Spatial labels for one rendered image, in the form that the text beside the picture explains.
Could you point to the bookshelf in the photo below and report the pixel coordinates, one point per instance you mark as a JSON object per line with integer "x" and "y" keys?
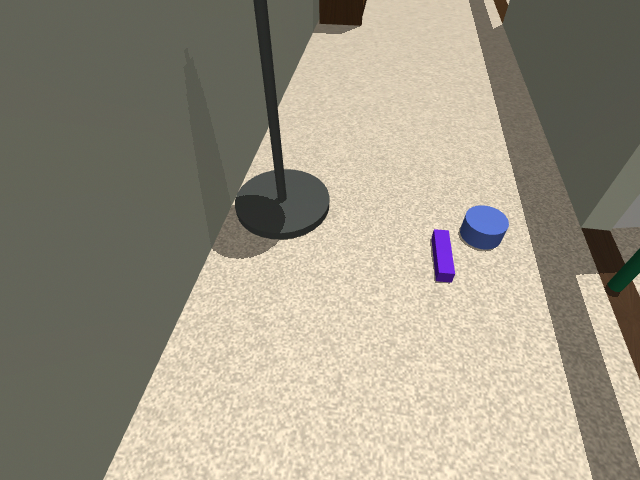
{"x": 341, "y": 12}

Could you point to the coat stand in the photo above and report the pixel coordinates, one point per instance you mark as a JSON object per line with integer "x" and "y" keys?
{"x": 282, "y": 203}

